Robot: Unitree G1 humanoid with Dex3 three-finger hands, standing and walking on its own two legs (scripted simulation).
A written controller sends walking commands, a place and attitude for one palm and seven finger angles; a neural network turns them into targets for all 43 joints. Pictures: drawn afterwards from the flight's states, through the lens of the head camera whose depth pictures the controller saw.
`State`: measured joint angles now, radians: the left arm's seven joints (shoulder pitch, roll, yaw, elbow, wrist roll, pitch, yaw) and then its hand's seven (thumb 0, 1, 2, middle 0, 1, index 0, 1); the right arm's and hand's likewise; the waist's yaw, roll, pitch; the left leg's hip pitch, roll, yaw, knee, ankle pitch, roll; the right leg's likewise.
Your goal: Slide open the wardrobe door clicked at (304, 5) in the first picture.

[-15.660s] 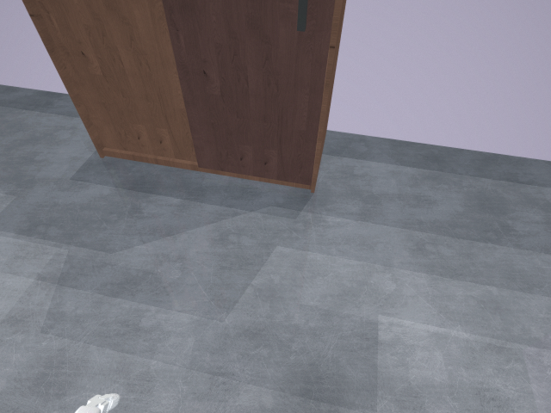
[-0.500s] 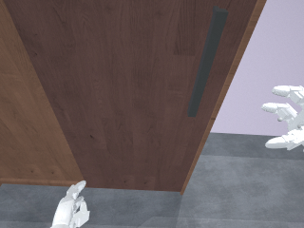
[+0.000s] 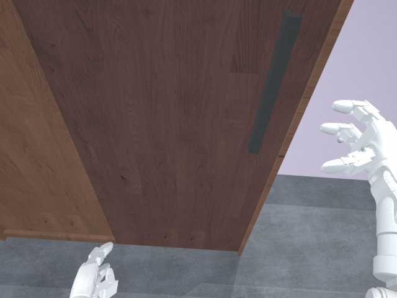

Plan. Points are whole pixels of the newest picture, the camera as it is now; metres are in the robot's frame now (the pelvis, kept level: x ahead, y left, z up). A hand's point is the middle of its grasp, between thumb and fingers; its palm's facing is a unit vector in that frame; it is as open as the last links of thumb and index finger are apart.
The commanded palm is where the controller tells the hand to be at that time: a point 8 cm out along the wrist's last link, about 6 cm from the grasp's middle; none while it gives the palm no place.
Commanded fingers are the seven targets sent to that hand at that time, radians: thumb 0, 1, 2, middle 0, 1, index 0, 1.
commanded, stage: move the hooked fingers beside the handle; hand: right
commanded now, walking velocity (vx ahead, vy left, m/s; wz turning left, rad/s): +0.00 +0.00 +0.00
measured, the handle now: (267, 92) +0.50 -0.11 +0.20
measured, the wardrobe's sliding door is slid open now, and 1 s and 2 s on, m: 0.00 0.00 0.00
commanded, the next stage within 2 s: feel for the door with the fingertips in 1.54 s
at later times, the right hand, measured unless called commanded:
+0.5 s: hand (318, 123) +0.41 -0.20 +0.19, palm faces +0.01 +1.00 +0.01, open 14.0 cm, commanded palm +0.39 -0.25 +0.19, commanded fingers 0.00 0.50 -0.30 0.30 1.20 0.30 1.20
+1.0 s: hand (315, 123) +0.41 -0.20 +0.19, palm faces +0.02 +1.00 +0.01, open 14.0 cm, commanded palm +0.39 -0.24 +0.19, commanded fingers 0.00 0.50 -0.30 0.30 1.20 0.30 1.20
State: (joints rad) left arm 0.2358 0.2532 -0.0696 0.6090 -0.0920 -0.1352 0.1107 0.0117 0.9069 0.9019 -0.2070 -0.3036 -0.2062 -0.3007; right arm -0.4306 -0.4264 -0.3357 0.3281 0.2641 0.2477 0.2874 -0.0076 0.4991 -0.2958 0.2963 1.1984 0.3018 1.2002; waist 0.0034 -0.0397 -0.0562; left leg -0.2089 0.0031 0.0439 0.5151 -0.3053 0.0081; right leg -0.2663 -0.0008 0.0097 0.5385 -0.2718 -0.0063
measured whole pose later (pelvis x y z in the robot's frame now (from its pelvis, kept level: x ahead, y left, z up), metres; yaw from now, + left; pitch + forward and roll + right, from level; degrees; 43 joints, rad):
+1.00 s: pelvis +0.00 +0.00 +0.00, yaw +2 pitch +2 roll +1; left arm 0.31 0.26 -0.03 0.63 -0.08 -0.06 0.09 0.01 0.91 0.90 -0.21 -0.30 -0.21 -0.30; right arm -0.57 -0.38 -0.30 0.50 0.21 0.16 0.20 -0.01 0.50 -0.30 0.30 1.20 0.30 1.20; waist 0.03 -0.03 -0.06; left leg -0.23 -0.01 0.02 0.49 -0.29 0.00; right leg -0.28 -0.01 -0.02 0.52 -0.27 -0.01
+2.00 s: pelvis +0.00 +0.00 +0.00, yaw +1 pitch +2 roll +1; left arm 0.25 0.24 -0.04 0.62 -0.07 -0.05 0.08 0.01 0.91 0.90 -0.21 -0.30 -0.21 -0.30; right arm -0.66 -0.29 -0.21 0.54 0.19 0.18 0.12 -0.01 0.50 -0.30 0.29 1.20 0.30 1.20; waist 0.02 -0.03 -0.06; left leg -0.24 0.00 0.03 0.49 -0.28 0.01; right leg -0.29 -0.01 0.00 0.53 -0.26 -0.01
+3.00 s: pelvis +0.00 +0.00 +0.00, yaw +2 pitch +3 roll +1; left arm 0.31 0.25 -0.03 0.64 -0.07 -0.04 0.08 0.01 0.91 0.90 -0.21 -0.30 -0.21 -0.30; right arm -0.72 -0.31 -0.24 0.69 0.18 0.09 0.12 -0.01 0.50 -0.30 0.30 1.20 0.31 1.20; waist 0.04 -0.03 -0.06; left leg -0.26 -0.01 0.02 0.50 -0.28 0.01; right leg -0.32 -0.02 -0.01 0.54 -0.27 -0.01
